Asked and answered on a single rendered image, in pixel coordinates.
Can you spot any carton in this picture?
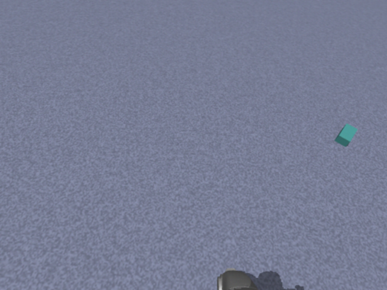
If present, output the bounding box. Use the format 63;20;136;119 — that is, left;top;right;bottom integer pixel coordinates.
335;124;357;147

